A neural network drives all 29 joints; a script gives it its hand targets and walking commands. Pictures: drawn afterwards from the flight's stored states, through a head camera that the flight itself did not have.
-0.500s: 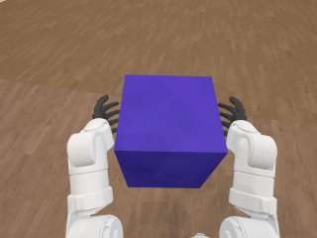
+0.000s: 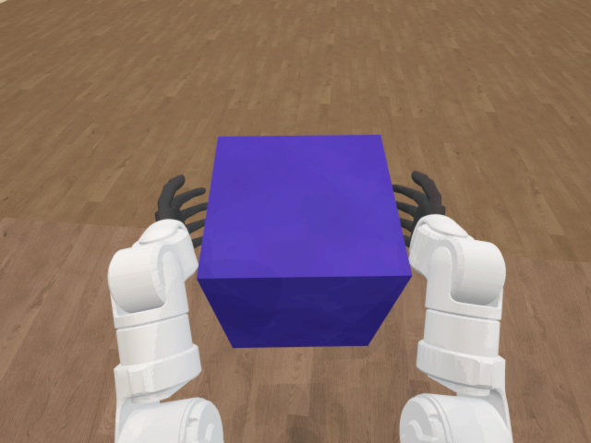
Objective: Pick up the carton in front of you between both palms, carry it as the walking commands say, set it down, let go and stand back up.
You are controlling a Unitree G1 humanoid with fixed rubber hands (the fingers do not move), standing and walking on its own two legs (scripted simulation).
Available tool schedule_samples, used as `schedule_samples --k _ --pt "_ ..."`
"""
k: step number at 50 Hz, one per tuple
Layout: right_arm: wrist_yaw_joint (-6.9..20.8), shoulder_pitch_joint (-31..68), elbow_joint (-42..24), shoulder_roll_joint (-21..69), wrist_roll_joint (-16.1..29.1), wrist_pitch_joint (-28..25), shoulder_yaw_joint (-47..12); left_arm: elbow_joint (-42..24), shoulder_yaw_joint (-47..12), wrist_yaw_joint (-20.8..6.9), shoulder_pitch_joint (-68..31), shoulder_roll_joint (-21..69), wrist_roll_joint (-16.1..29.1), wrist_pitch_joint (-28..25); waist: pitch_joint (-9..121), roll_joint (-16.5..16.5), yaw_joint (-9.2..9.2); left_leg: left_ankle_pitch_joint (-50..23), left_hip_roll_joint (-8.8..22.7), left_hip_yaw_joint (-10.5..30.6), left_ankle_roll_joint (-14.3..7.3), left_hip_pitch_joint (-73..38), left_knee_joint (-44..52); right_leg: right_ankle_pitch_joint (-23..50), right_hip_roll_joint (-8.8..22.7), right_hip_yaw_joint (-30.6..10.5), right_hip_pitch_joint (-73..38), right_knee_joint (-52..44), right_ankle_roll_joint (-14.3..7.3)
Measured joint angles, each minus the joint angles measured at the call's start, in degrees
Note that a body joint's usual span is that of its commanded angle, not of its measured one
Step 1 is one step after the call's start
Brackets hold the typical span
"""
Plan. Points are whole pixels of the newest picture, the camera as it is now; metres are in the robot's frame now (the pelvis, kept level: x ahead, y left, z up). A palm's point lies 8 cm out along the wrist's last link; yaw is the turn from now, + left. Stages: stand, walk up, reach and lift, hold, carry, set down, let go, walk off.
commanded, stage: carry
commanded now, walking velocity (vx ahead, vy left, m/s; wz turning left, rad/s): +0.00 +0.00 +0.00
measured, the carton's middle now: (300, 251) +0.36 +0.01 +0.08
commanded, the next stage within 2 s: none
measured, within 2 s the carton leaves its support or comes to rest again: neither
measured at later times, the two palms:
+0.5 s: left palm (202, 254) +0.34 +0.14 +0.11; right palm (439, 256) +0.33 -0.17 +0.11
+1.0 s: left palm (199, 272) +0.30 +0.13 +0.12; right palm (453, 275) +0.29 -0.18 +0.12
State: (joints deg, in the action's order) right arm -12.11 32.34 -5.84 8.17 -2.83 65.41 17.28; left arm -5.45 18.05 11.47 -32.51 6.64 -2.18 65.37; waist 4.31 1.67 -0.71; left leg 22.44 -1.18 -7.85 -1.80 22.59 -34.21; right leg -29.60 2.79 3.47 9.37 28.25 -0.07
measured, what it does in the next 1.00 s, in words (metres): stands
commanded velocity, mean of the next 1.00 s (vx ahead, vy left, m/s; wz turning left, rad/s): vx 0.00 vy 0.00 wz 0.00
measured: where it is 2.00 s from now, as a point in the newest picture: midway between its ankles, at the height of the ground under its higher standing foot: outside the picture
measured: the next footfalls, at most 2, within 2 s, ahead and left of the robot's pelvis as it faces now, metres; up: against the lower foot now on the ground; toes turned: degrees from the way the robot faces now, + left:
right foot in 1.74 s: +0.24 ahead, -0.11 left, +0.04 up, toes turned -9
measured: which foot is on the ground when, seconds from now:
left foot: down 0.00-1.00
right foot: down 0.00-1.00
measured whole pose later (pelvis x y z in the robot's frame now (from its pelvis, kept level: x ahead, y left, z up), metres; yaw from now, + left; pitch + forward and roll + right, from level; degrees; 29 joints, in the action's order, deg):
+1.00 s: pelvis -0.02 -0.01 +0.00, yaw -2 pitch -1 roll +1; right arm -10.9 25.5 2.0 9.0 -5.3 58.2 16.7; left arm 1.2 17.2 10.5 -24.6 8.8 -5.1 58.2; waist 4.4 1.0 0.3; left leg 20.4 0.9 -8.8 -0.5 18.6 -31.7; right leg -27.1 1.3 3.2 5.9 25.4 -1.2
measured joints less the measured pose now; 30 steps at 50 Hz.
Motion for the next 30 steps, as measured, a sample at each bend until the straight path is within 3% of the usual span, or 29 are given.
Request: schedule_samples --k 12,21,30 --pt "1.57 -3.18 6.32 1.34 -2.08 -2.94 1.75 5.9 1.1 -1.39 3.63 2.03 -2.13 -2.95 0.51 0.32 0.56 2.82 0.43 -0.89 0.35 -2.47 -1.12 -1.45 0.04 -0.38 -2.89 -0.72 0.14" --pt "1.88 -6.62 5.59 1.16 -1.25 -6.87 -0.39 4.12 -0.4 -1.35 7.73 2.57 -2.31 -6.89 -1.28 0.15 1.44 2.31 0.96 -1.28 0.68 -3.7 -0.43 -0.88 -0.33 -0.65 -3.84 -1.3 -0.2" --pt "1.34 -7.19 5.95 0.95 -1.9 -7.06 -1.09 4.58 -1.16 -1.02 8.3 2.11 -2.46 -7.02 -0.27 -0.18 1.13 1.36 1.51 -1.31 1.04 -4.3 0.33 0.03 -0.85 -0.65 -4.33 -2.01 -0.59"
